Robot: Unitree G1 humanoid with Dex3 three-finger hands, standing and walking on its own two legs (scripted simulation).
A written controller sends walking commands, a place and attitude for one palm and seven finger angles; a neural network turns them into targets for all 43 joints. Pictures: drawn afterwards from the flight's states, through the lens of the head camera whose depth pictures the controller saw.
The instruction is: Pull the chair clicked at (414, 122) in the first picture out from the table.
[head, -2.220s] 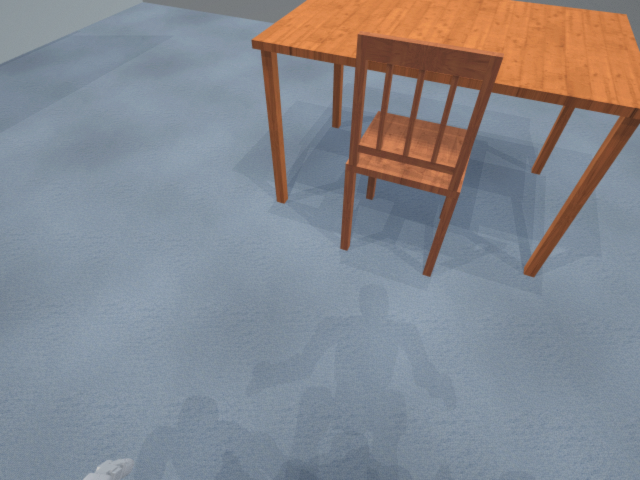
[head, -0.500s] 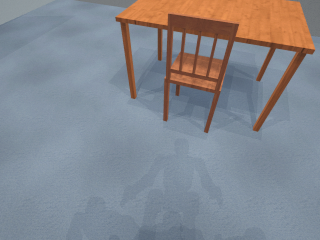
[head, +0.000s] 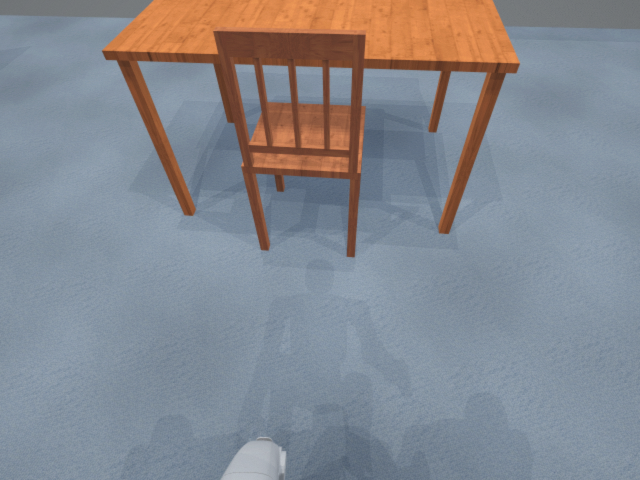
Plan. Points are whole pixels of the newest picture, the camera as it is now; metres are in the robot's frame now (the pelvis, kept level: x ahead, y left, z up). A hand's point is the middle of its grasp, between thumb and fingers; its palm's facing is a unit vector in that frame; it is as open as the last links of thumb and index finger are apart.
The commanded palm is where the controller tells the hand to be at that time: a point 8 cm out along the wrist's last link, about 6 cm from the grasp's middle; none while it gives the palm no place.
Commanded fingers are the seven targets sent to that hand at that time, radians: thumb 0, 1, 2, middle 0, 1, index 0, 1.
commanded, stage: walk to a spot facing it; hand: left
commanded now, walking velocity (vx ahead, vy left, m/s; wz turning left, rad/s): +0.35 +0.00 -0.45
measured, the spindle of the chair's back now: (295, 105) +1.03 +0.17 -0.12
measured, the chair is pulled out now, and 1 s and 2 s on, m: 0.00 0.00 0.00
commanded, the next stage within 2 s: none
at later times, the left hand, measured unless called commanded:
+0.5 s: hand (180, 354) +0.33 +0.29 -0.18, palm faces -0.19 -0.96 -0.21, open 7.4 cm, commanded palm none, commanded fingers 0.00 0.90 0.90 -0.20 -0.30 -0.20 -0.30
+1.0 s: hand (272, 286) +0.48 +0.15 -0.18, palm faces -0.52 -0.83 -0.21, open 7.4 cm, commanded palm none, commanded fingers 0.00 0.90 0.90 -0.20 -0.30 -0.20 -0.30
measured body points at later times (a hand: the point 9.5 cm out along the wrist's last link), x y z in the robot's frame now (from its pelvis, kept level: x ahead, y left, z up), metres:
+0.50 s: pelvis +0.20 +0.10 +0.00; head +0.22 +0.13 +0.44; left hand +0.34 +0.34 -0.16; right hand +0.17 -0.15 -0.13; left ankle +0.20 +0.16 -0.75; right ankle +0.16 -0.04 -0.63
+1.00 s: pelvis +0.29 +0.05 -0.02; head +0.33 +0.03 +0.42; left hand +0.51 +0.19 -0.16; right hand +0.16 -0.14 -0.18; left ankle +0.28 +0.19 -0.66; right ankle +0.26 -0.02 -0.75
